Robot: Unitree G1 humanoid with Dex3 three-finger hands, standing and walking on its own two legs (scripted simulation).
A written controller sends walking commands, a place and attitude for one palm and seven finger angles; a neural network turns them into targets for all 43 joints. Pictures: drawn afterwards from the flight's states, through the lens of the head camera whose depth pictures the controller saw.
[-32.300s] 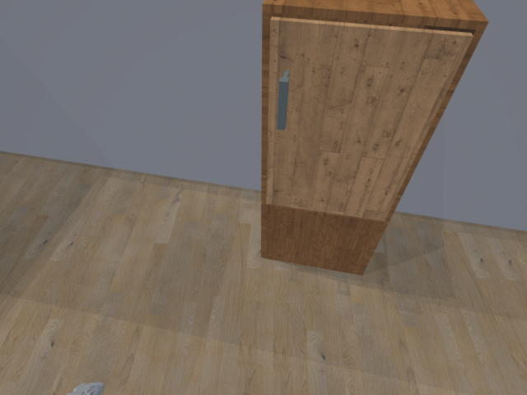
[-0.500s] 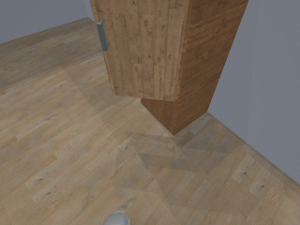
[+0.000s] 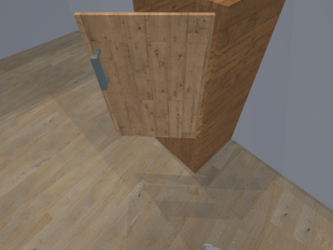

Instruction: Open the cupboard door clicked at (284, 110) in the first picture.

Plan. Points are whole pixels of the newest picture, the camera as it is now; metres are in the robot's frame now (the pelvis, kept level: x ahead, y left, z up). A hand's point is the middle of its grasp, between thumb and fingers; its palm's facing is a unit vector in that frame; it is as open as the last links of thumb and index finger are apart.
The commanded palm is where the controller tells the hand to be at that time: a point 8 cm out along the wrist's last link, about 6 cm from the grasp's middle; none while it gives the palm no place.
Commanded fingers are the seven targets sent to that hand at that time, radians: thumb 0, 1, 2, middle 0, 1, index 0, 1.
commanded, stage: come to a stop and stand still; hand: left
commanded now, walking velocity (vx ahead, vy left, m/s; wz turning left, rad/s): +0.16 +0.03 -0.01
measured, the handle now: (101, 70) +0.64 +0.26 +0.06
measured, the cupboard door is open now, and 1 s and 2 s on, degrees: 43 43 43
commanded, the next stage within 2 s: look again from close up in 1.12 s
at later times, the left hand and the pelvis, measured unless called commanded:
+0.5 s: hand out of the picture +0.15 +0.21 -0.18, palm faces +0.04 -0.98 -0.21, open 7.4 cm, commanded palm none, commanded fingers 0.00 0.90 0.90 -0.20 -0.30 -0.20 -0.30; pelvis +0.09 +0.02 +0.00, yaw -1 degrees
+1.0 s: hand out of the picture +0.10 +0.15 -0.17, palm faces +0.00 -0.98 -0.20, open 7.3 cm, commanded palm none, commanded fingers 0.00 0.90 0.90 -0.20 -0.30 -0.20 -0.30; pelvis +0.08 -0.02 +0.00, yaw -2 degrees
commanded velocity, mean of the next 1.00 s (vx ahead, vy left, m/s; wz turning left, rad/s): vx -0.10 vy -0.02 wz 0.00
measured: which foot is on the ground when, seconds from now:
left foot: down 0.00-0.06, up 0.08-0.34, down 0.36-1.00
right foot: up 0.00-0.02, down 0.04-0.36, up 0.38-0.68, down 0.70-1.00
